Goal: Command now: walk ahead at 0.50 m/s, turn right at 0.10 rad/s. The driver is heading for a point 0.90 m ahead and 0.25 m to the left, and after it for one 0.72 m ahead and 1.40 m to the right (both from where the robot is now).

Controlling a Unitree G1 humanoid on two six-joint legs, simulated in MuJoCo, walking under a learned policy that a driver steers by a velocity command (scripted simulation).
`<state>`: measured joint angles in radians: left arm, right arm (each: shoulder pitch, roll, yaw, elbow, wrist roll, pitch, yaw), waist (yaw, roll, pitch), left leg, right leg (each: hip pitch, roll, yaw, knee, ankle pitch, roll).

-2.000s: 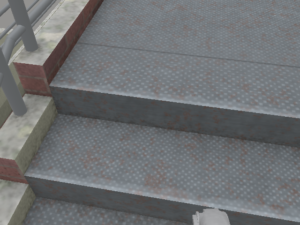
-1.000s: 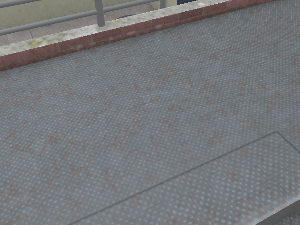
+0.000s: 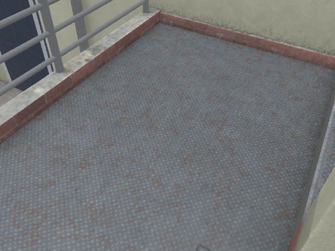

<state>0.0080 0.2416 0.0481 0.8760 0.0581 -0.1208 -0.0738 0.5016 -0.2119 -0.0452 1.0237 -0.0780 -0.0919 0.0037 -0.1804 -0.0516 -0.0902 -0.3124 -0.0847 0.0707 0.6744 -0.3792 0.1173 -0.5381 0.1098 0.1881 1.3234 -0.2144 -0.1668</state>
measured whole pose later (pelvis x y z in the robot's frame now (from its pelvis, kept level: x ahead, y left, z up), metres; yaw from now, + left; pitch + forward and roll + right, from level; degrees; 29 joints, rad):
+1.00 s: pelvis +0.51 +0.04 +0.02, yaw +22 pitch +2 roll +0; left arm 0.11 0.26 0.09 0.81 -0.01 -0.14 0.03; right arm 0.21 -0.24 -0.09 0.87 0.02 -0.05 0.01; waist -0.03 -0.01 0.02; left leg -0.35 -0.13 -0.01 0.45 -0.14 0.13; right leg -0.59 -0.09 0.06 1.32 -0.31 0.00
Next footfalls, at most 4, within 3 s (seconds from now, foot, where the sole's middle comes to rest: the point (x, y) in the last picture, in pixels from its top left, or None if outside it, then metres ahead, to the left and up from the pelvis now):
0.28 right None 0.30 -0.14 -0.75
0.82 left None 0.58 0.12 -0.75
1.32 right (126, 197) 0.87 0.05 -0.75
1.70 left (72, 228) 0.75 0.28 -0.75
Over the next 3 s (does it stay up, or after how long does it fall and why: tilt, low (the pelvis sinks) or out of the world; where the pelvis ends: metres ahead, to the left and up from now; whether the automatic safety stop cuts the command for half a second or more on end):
stays up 0.82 0.04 0.01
